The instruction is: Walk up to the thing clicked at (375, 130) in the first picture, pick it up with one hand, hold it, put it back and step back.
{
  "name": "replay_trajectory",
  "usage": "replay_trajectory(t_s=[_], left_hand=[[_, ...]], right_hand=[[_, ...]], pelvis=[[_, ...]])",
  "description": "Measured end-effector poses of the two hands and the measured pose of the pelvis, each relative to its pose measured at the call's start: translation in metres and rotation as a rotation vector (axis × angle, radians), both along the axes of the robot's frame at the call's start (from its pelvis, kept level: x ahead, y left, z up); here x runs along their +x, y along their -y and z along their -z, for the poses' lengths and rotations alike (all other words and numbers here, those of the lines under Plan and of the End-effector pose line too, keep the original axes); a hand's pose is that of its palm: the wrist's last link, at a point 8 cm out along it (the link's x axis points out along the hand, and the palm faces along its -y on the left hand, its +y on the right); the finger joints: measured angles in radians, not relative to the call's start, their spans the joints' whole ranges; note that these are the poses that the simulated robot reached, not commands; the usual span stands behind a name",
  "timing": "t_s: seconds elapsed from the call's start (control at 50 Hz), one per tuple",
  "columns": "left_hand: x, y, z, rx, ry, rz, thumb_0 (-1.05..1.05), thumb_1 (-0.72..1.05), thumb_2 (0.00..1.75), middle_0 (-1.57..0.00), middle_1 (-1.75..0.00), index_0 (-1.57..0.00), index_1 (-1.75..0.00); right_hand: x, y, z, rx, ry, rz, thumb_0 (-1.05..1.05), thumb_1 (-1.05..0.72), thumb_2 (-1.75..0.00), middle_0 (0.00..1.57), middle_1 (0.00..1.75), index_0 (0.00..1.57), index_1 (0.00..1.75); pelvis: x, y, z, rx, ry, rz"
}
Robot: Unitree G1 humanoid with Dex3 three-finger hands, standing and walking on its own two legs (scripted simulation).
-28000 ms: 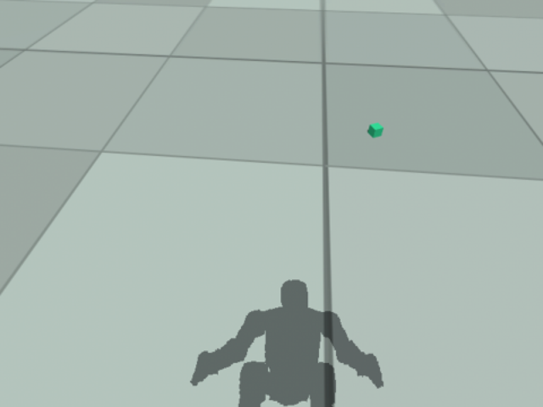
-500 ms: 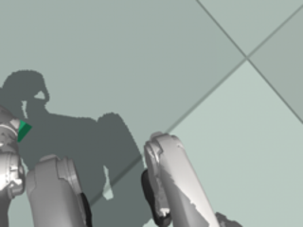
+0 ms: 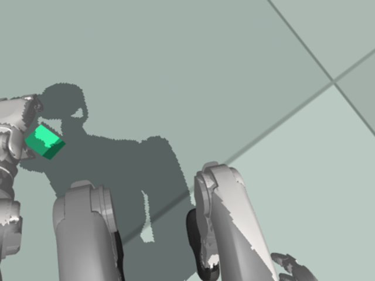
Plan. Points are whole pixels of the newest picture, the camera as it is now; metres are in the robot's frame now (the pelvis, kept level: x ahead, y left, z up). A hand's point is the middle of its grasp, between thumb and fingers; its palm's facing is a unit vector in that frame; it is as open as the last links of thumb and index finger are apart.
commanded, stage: home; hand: left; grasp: from above
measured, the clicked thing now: (45, 142) +0.47 +0.30 -0.31
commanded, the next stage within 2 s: none
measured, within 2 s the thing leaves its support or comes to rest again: neither
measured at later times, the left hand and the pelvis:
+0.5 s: hand out of the picture +0.37 +0.29 -0.04, palm faces -0.37 -0.39 -0.85, open 8.9 cm; pelvis +0.01 +0.00 +0.08, yaw +2 degrees
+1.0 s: hand out of the picture +0.25 +0.22 +0.18, palm faces +0.01 -0.92 -0.39, open 7.4 cm; pelvis +0.04 +0.00 +0.27, yaw +7 degrees
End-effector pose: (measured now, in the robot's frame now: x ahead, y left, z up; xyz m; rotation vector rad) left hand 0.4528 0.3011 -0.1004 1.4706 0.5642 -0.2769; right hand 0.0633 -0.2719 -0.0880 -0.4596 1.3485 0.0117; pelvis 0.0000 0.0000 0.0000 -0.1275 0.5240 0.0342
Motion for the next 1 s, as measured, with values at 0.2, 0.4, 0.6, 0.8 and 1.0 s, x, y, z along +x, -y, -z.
replay_trajectory(t_s=[0.2, 0.4, 0.6, 0.8, 1.0], left_hand=[[-0.018, -0.006, 0.017, -0.027, 0.072, 0.09, 0.0, -0.07, 0.79, -0.33, -0.69, -0.34, -0.69], [-0.043, -0.009, -0.07, -0.112, 0.178, -0.071, 0.0, 0.27, 0.95, -0.27, -0.58, -0.27, -0.59], [-0.125, 0.01, -0.152, -0.417, 0.039, -0.32, 0.0, 0.67, 1.03, -0.25, -0.49, -0.25, -0.5], [-0.183, 0.018, -0.232, -0.647, 0.127, -0.535, 0.0, 0.86, 0.95, -0.23, -0.36, -0.23, -0.36], [-0.218, 0.033, -0.318, -0.846, 0.083, -0.799, 0.01, 0.89, 0.9, -0.21, -0.31, -0.21, -0.31]], right_hand=[[0.001, -0.006, 0.008, -0.034, -0.09, 0.058, 0.0, -0.89, -0.89, 0.2, 0.3, 0.2, 0.3], [0.066, -0.012, -0.019, 0.02, 0.093, 0.065, 0.0, -0.89, -0.89, 0.2, 0.3, 0.2, 0.3], [0.125, -0.025, -0.102, 0.083, 0.301, 0.036, 0.0, -0.9, -0.9, 0.2, 0.3, 0.2, 0.3], [0.172, -0.041, -0.189, 0.103, 0.511, 0.013, 0.01, -0.9, -0.9, 0.2, 0.3, 0.2, 0.3], [0.186, -0.057, -0.278, 0.138, 0.611, 0.049, 0.01, -0.9, -0.9, 0.2, 0.3, 0.2, 0.3]], pelvis=[[0.008, -0.004, 0.002, -0.011, -0.041, -0.005], [0.013, -0.003, -0.041, 0.006, -0.078, -0.02], [0.013, 0.0, -0.121, 0.035, -0.048, -0.034], [0.017, 0.003, -0.186, 0.049, 0.024, -0.067], [0.041, 0.0, -0.267, 0.067, 0.119, -0.091]])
